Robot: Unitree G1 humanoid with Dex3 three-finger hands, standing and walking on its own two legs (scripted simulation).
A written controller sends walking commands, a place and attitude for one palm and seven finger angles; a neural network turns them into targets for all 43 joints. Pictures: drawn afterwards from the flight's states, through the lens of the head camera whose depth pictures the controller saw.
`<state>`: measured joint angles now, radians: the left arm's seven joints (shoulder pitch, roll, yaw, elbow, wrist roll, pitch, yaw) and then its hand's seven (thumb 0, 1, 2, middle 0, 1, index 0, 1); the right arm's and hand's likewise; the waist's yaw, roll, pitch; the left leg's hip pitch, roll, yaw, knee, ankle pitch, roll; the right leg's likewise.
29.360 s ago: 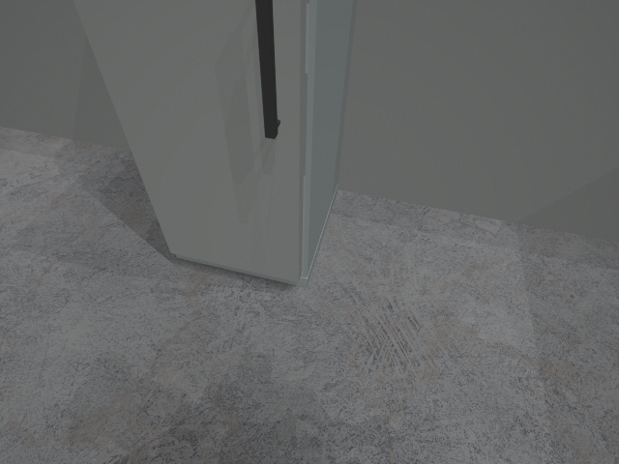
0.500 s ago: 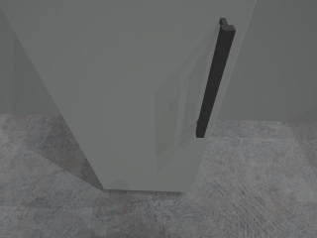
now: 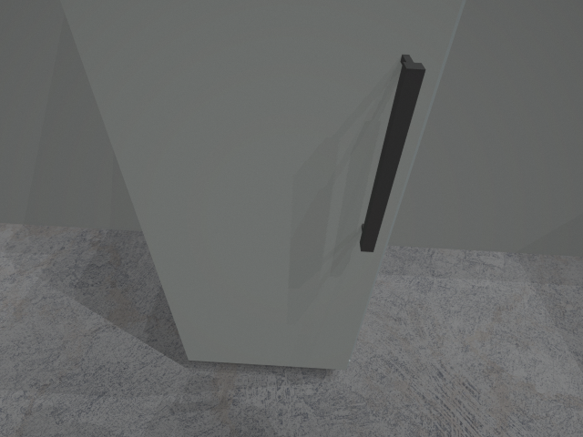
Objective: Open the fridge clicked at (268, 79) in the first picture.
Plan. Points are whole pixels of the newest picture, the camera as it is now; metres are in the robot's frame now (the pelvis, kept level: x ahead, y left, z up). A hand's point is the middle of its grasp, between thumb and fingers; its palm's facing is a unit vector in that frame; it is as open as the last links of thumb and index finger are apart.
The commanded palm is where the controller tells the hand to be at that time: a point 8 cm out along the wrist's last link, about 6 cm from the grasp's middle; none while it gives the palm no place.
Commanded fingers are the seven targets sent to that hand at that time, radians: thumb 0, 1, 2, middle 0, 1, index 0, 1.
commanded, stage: look again from close up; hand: right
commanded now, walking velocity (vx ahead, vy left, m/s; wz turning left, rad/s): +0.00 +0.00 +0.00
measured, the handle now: (383, 167) +0.50 -0.12 +0.15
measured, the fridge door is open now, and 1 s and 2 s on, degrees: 0 0 0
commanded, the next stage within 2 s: raise the hand to about handle height in 1.58 s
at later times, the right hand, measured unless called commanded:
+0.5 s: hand out of the picture +0.00 -0.26 -0.17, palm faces -0.03 +0.95 -0.30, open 7.4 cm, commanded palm none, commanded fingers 0.00 -0.90 -0.90 0.20 0.30 0.20 0.30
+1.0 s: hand out of the picture +0.07 -0.26 -0.15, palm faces -0.01 +0.94 -0.34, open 7.4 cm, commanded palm none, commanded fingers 0.00 -0.90 -0.90 0.20 0.30 0.20 0.30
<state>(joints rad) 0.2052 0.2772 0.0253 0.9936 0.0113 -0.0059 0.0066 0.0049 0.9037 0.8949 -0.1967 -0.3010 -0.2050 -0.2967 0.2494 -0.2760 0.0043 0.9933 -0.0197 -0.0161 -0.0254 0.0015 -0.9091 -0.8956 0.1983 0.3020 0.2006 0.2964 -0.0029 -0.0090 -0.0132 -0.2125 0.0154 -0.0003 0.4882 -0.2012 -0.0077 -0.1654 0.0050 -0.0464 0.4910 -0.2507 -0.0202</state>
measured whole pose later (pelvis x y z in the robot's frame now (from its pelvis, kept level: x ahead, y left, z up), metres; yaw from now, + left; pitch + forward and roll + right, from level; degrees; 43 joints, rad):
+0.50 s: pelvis -0.02 -0.03 +0.00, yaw -1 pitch -3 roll +0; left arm 0.26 0.29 0.02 1.08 0.01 0.00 -0.01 0.01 0.90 0.89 -0.20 -0.30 -0.21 -0.30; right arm 0.25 -0.31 0.00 1.05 -0.02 0.00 -0.01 0.00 -0.91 -0.90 0.20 0.30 0.20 0.30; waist 0.01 0.01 0.05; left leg -0.25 0.05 0.00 0.44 -0.16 -0.03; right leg -0.23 0.04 -0.05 0.47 -0.20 -0.06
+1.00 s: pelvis +0.01 -0.02 +0.01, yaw -2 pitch -3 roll +0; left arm 0.10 0.32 0.01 1.06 0.00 -0.01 -0.01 0.01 0.90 0.89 -0.20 -0.30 -0.21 -0.30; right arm 0.16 -0.33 0.01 1.05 -0.02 -0.01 -0.02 0.00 -0.91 -0.90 0.20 0.30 0.20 0.30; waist 0.00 0.00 0.06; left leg -0.18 0.06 0.01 0.39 -0.17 -0.04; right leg -0.14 0.05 -0.03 0.38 -0.20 -0.05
